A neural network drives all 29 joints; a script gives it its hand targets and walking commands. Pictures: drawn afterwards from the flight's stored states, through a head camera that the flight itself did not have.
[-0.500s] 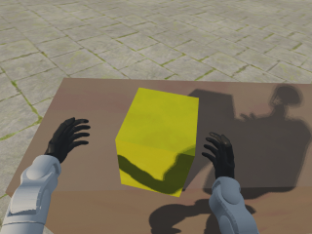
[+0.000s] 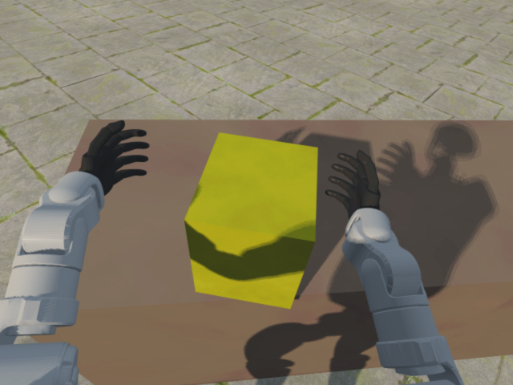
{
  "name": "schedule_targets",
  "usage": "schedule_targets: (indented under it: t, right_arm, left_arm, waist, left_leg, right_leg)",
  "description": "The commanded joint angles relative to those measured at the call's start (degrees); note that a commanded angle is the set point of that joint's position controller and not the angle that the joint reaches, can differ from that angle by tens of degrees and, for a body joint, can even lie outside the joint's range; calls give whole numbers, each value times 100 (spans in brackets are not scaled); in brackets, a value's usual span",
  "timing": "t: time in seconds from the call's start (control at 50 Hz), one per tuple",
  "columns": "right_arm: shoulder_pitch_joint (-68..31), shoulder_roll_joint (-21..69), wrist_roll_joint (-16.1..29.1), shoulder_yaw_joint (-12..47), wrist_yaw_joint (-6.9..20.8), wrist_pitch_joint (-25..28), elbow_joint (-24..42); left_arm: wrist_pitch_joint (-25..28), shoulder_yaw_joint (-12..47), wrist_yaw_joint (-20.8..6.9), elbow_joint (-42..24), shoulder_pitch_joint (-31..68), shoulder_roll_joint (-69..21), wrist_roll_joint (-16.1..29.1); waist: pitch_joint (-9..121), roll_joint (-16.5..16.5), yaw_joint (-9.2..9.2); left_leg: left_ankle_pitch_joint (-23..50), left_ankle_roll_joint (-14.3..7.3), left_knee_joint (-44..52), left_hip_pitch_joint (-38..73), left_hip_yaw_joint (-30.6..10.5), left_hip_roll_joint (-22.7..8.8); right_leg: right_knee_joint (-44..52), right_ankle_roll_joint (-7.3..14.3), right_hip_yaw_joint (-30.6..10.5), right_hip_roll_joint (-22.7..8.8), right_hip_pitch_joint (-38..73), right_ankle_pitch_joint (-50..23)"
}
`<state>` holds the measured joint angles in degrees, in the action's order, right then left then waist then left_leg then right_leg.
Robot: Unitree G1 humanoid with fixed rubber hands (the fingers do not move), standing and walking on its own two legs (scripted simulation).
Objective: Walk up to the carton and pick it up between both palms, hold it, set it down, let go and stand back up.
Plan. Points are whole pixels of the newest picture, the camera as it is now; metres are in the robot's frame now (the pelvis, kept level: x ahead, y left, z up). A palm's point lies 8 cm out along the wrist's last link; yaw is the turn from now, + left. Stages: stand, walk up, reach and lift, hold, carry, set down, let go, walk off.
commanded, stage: reach and lift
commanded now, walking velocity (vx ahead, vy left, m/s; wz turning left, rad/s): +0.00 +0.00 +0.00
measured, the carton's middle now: (255, 221) +0.41 -0.02 +0.00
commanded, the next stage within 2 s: none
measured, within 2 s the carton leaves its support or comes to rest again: neither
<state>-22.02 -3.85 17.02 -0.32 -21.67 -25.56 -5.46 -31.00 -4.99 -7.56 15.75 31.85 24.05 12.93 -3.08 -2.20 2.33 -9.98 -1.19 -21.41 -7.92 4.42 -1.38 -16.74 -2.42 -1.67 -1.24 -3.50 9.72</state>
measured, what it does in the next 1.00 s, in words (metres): stands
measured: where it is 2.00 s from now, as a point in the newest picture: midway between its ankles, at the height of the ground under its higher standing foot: outside the picture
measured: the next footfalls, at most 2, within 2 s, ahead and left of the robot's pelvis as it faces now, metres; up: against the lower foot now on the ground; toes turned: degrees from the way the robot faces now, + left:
none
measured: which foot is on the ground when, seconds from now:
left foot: down 0.00-1.00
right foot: down 0.00-1.00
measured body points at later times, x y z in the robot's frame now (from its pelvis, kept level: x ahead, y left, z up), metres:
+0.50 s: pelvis +0.00 -0.01 +0.00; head +0.00 +0.02 +0.45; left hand +0.45 +0.20 +0.21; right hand +0.40 -0.16 +0.18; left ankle +0.02 +0.10 -0.75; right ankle +0.00 -0.15 -0.75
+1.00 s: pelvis -0.01 -0.01 +0.00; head +0.00 +0.02 +0.45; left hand +0.45 +0.18 +0.13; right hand +0.39 -0.16 +0.12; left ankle +0.02 +0.10 -0.75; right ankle +0.00 -0.15 -0.75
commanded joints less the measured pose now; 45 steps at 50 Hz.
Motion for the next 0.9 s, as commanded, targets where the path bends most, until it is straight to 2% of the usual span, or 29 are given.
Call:
schedule_targets:
  t: [0.0,0.26,0.36,0.44,0.48,0.54,0.64,0.68,0.74,0.88]
  right_arm:
    - [-1941,-375,54,-128,-52,44,443]
    - [-3091,-481,303,-97,-127,-44,-336]
    - [-3602,-522,372,-69,-114,-83,-858]
    - [-4002,-525,375,-124,-82,-17,-1252]
    - [-4210,-501,328,-145,-61,45,-1380]
    - [-4396,-485,286,-115,-46,134,-1737]
    - [-4469,-404,262,-87,-29,314,-2385]
    - [-4376,-342,218,-43,-24,422,-2647]
    - [-4139,-236,142,-23,8,694,-2829]
    - [-3997,189,-383,-87,160,1716,-3250]
  left_arm:
    - [133,-262,15,-393,2090,905,-10]
    - [106,-166,-34,621,3231,1130,-39]
    - [220,-46,-61,1299,3713,1188,-17]
    - [378,109,-11,1726,4168,1162,6]
    - [489,160,5,2006,4382,1170,51]
    - [614,163,19,2475,4515,1176,-16]
    - [924,244,36,3054,4680,1028,-133]
    - [1064,262,10,3406,4558,927,-199]
    - [1370,262,12,3503,4366,731,-284]
    - [2463,166,115,4168,4258,375,-453]
  waist:
    - [1773,489,136]
    - [2102,583,347]
    - [2137,500,398]
    - [2202,644,478]
    - [2351,604,510]
    - [2423,572,517]
    - [2358,667,548]
    - [2214,587,595]
    - [2244,587,587]
    - [2148,457,389]
  left_leg:
    - [833,147,185,780,-44,27]
    - [1253,157,90,779,-65,99]
    - [1058,96,162,632,-93,105]
    - [1000,118,150,659,-120,90]
    - [930,103,131,644,-131,98]
    - [985,84,113,619,-125,106]
    - [1007,110,126,633,-137,105]
    - [995,90,116,682,-146,109]
    - [1123,110,103,757,-173,95]
    - [670,37,27,431,-165,84]
  right_leg:
    - [0,199,276,245,277,-1342]
    - [-49,158,288,285,491,-2084]
    - [-46,151,298,281,507,-2026]
    - [-7,202,337,293,296,-1839]
    - [0,200,346,286,231,-1789]
    - [-41,170,358,283,294,-1994]
    - [-25,189,391,304,222,-1932]
    - [9,173,398,308,158,-1925]
    - [28,183,457,336,51,-1840]
    - [-21,154,502,270,-480,-1126]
